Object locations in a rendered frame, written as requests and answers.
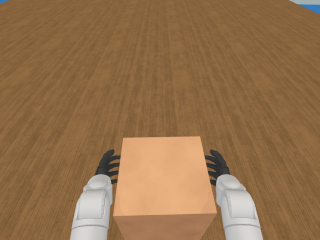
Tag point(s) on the right robot forearm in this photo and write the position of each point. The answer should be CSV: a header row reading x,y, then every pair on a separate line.
x,y
238,210

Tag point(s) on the robot right hand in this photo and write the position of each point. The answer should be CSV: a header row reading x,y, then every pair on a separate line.
x,y
220,166

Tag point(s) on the left robot forearm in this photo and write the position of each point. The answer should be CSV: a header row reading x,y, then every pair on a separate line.
x,y
92,211

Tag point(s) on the carton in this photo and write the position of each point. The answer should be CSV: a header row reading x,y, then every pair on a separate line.
x,y
163,189

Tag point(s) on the robot left hand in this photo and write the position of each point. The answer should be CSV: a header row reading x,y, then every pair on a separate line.
x,y
104,166

